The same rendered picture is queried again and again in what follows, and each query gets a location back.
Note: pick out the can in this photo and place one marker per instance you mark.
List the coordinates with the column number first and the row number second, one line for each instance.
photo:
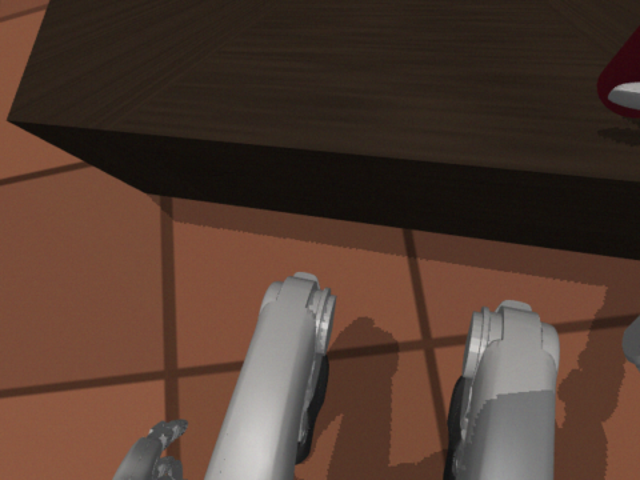
column 623, row 68

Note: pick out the right robot hand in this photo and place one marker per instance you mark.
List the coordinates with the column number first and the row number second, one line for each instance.
column 627, row 95

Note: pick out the right robot foot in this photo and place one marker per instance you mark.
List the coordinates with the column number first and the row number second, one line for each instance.
column 454, row 429

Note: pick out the left robot hand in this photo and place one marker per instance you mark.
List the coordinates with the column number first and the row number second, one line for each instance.
column 143, row 462

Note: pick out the left robot foot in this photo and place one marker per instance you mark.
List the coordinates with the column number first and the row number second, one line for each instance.
column 303, row 448

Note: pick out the right robot arm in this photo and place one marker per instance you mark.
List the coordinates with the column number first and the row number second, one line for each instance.
column 631, row 343

